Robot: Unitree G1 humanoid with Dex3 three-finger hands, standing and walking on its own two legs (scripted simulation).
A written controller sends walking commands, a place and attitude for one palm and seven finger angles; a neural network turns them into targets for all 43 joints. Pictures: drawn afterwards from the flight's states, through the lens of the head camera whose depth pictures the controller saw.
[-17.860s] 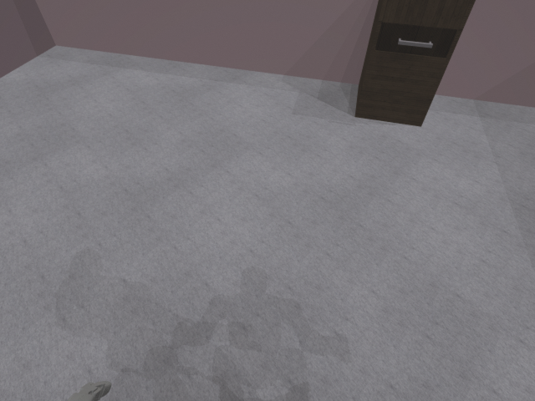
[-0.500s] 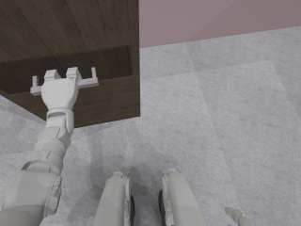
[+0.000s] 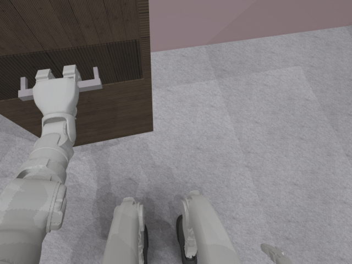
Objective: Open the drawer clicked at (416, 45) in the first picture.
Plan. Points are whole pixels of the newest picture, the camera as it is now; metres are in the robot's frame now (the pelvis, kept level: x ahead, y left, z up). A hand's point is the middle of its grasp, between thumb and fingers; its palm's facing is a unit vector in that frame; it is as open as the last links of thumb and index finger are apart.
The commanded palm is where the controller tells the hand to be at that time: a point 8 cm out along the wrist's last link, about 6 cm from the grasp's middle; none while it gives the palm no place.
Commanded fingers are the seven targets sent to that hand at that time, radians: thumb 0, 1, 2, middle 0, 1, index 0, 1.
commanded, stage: open the thumb to release the handle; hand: left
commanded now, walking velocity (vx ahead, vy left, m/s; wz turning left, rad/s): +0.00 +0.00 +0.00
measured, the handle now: (61, 82) +0.54 +0.24 -0.04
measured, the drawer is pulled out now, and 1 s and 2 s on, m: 0.00 0.00 0.00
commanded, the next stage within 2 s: lift the hand off the handle in 0.16 s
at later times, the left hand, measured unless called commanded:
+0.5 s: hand (66, 104) +0.49 +0.23 -0.07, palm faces -0.02 -0.01 -1.00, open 13.6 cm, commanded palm +0.50 +0.21 -0.01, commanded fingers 0.00 -0.50 0.30 -0.30 -1.20 -0.30 -1.20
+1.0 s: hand (64, 102) +0.49 +0.23 -0.05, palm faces -0.06 -0.05 -1.00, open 13.7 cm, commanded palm +0.49 +0.22 +0.02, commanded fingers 0.00 -0.50 0.30 -0.30 -1.20 -0.30 -1.20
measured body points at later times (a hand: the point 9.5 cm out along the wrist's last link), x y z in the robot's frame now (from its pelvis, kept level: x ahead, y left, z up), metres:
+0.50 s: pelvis +0.00 +0.01 +0.00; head +0.19 +0.02 +0.41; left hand +0.49 +0.23 -0.01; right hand +0.05 -0.25 -0.13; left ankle +0.05 +0.10 -0.54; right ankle +0.07 -0.10 -0.54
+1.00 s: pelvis +0.02 +0.00 +0.03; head +0.20 +0.02 +0.44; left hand +0.49 +0.23 +0.00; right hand +0.07 -0.26 -0.10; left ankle +0.05 +0.10 -0.54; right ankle +0.07 -0.10 -0.54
